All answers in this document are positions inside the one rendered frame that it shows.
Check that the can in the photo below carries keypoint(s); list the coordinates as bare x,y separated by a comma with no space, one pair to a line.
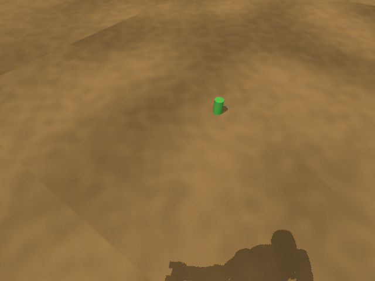
218,105

